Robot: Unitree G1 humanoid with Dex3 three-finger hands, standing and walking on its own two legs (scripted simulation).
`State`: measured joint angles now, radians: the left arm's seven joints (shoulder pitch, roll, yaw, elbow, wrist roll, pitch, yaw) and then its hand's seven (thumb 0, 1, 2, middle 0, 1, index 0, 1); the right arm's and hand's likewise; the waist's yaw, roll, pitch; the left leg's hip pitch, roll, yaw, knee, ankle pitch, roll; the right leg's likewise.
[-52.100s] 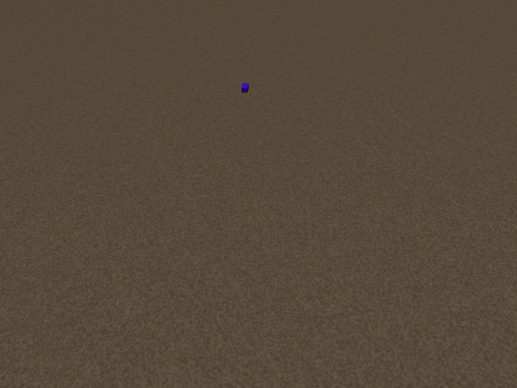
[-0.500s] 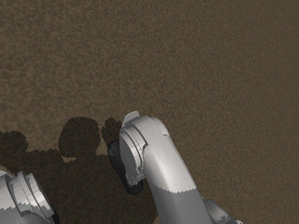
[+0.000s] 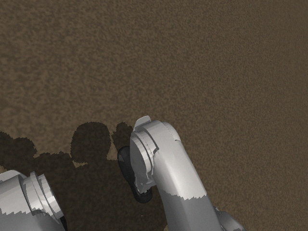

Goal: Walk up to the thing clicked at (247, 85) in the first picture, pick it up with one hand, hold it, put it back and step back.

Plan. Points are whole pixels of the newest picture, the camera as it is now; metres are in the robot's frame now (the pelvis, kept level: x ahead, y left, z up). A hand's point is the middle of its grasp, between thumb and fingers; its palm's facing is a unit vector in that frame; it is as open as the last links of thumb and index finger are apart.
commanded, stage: settle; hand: left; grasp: from above
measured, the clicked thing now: out of the picture +0.52 +0.32 -0.27
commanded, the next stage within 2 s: lift in 0.46 s
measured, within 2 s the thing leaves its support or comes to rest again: neither
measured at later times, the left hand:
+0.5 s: hand out of the picture +0.49 +0.31 -0.13, palm faces -0.43 -0.02 -0.90, open 7.2 cm
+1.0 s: hand out of the picture +0.45 +0.30 -0.05, palm faces -0.47 -0.08 -0.88, open 7.4 cm
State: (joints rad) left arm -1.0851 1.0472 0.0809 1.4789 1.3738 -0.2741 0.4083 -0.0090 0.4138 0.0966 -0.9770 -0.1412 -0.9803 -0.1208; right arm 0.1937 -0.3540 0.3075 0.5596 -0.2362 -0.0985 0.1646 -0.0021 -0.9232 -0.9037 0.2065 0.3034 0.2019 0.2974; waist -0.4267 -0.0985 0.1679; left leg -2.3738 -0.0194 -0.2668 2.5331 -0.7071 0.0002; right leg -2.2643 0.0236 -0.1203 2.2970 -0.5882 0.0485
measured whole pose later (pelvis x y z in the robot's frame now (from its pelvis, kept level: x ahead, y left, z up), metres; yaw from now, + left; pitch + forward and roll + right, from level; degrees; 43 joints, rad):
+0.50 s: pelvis +0.00 +0.00 +0.03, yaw +5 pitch +34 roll -13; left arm -1.09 0.84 -0.05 1.29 1.30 -0.26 0.19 -0.01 0.43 0.00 -1.06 0.00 -1.05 0.00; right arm 0.19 -0.33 0.16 0.58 -0.14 0.02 0.12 0.00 -0.92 -0.90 0.21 0.30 0.20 0.30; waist -0.34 -0.01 0.00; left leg -2.35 -0.04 -0.18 2.40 -0.66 0.01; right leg -2.25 -0.02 -0.06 2.23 -0.59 0.04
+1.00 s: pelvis -0.01 -0.01 +0.07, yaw +9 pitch +36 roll -9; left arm -0.93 0.71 -0.03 1.08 1.16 -0.23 0.05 -0.01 0.40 0.10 -1.00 -0.11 -1.01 -0.09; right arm 0.24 -0.29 0.07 0.60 -0.07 0.10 0.09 0.00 -0.92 -0.90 0.21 0.30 0.20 0.30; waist -0.25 0.05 -0.09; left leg -2.23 -0.02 -0.11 2.24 -0.64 0.01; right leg -2.17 -0.03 -0.01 2.12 -0.58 0.05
